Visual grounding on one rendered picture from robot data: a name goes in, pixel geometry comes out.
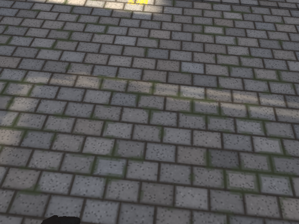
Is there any robot left hand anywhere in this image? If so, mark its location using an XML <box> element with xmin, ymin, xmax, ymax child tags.
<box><xmin>41</xmin><ymin>215</ymin><xmax>80</xmax><ymax>224</ymax></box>

